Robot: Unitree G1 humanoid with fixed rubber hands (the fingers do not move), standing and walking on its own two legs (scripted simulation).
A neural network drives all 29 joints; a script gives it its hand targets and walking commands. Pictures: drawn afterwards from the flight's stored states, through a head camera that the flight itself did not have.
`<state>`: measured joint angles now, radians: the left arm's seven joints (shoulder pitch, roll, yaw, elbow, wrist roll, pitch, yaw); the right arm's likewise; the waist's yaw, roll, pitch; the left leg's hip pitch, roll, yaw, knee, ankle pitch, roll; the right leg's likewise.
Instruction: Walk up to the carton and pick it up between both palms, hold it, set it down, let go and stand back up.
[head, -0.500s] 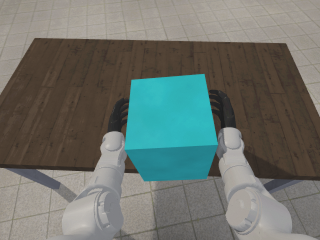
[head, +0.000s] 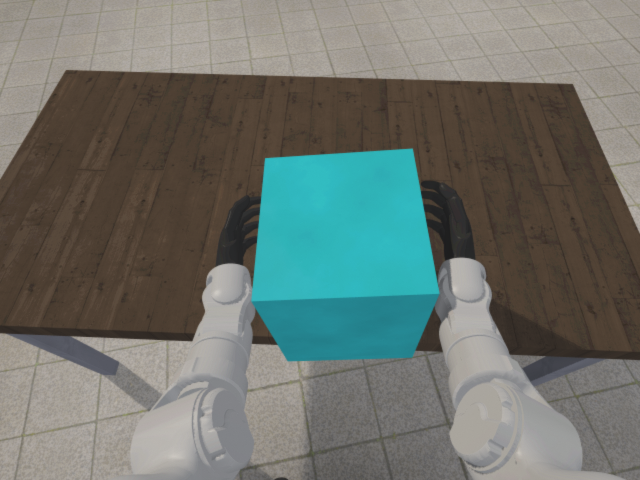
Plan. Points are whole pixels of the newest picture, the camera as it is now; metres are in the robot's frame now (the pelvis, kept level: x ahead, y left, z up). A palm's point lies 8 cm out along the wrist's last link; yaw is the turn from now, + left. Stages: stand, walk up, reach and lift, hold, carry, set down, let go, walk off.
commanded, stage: set down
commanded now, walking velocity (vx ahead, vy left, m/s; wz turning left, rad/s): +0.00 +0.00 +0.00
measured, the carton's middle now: (344, 265) +0.41 +0.00 -0.06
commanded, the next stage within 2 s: none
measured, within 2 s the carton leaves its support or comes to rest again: rests again in 0.10 s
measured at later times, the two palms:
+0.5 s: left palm (235, 256) +0.39 +0.14 +0.00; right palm (457, 250) +0.39 -0.15 +0.02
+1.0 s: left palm (242, 251) +0.41 +0.14 -0.02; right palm (458, 255) +0.40 -0.16 -0.01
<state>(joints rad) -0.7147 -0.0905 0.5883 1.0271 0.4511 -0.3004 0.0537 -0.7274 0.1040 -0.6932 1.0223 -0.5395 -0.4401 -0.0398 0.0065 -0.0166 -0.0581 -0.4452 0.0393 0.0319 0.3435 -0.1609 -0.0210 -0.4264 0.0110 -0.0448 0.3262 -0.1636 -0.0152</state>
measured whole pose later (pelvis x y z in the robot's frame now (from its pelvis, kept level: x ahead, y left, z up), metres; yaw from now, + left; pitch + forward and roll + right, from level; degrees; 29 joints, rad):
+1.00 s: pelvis -0.01 +0.00 -0.01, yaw -3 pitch +21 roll -1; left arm -0.83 0.02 0.42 1.28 0.22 -0.37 0.15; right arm -0.81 -0.04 -0.32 1.27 -0.14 -0.40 -0.09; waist 0.02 -0.02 -0.15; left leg -0.63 0.07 0.08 0.48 -0.21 -0.02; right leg -0.62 0.03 0.00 0.44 -0.19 -0.01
